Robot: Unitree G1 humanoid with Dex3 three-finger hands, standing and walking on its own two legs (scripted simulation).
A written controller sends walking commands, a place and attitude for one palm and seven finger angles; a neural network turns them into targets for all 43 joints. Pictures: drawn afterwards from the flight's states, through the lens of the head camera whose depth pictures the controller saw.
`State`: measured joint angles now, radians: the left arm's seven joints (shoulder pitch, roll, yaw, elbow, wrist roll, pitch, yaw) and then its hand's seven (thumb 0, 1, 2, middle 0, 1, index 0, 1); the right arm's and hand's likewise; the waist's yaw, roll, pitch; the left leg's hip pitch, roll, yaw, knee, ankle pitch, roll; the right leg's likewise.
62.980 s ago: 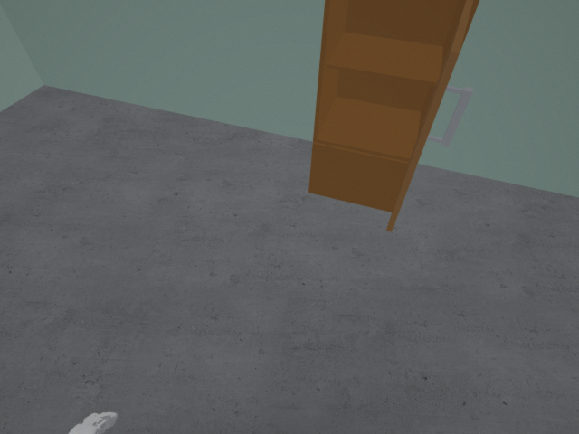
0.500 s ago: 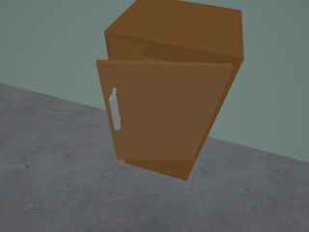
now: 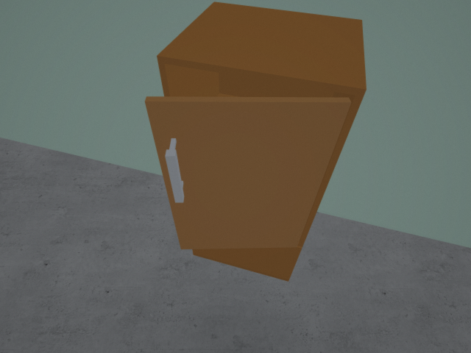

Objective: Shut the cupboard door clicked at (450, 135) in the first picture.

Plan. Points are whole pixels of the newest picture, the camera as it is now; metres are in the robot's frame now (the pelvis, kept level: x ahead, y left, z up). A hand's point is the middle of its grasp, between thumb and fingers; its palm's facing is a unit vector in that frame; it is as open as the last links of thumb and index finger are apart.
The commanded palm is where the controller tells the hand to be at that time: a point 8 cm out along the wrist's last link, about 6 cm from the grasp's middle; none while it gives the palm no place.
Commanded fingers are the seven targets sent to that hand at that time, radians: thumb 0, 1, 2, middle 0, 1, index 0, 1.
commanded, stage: raise the hand and make a fist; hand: left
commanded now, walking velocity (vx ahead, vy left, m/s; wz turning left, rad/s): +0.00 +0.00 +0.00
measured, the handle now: (176, 171) +0.49 +0.17 -0.01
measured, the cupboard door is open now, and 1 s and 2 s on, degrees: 18 18 18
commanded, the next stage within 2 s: bring the fist close to the handle in 1.98 s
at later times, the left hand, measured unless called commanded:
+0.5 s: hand out of the picture +0.12 +0.17 -0.08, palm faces +0.13 -0.99 +0.01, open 6.1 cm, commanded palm +0.11 +0.22 -0.05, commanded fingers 0.00 0.90 0.90 -0.60 -0.74 -0.60 -0.74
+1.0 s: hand (132, 325) +0.17 +0.18 -0.04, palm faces +0.09 -1.00 -0.03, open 3.7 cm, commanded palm +0.14 +0.23 -0.03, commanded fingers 0.00 0.90 0.90 -1.06 -1.24 -1.06 -1.24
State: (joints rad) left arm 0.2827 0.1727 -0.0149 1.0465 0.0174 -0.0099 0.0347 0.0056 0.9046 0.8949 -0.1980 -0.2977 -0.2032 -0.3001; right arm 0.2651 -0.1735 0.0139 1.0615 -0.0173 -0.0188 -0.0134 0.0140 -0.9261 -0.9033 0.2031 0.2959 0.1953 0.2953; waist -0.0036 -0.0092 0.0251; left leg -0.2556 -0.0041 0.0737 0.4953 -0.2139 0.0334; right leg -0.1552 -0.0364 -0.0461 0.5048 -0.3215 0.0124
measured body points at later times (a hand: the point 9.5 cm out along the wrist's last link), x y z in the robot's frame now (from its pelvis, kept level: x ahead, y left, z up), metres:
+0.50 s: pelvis -0.05 -0.03 -0.11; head -0.01 -0.02 +0.34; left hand +0.11 +0.22 -0.08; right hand +0.20 -0.26 -0.14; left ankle +0.03 +0.10 -0.74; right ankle -0.03 -0.13 -0.74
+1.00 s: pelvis -0.03 -0.01 -0.09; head +0.03 +0.00 +0.35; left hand +0.16 +0.24 -0.03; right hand +0.14 -0.25 -0.17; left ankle +0.03 +0.10 -0.74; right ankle -0.03 -0.13 -0.74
